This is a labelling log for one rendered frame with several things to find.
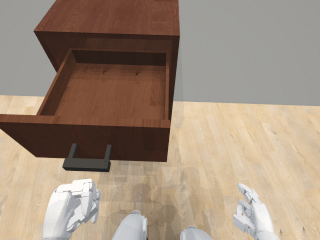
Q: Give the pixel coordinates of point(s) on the robot left hand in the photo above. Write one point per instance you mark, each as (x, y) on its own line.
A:
(79, 197)

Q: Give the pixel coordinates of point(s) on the robot right thigh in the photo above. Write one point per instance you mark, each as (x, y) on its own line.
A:
(194, 234)

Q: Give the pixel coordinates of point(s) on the cabinet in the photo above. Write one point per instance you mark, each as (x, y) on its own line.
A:
(140, 25)

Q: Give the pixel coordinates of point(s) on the drawer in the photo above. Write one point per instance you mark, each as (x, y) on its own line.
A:
(101, 97)

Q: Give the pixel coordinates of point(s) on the robot right hand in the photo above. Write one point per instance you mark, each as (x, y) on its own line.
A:
(257, 218)

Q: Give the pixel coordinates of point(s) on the handle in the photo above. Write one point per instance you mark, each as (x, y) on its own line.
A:
(87, 164)

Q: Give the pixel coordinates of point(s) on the left robot shin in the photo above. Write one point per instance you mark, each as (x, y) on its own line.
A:
(135, 212)

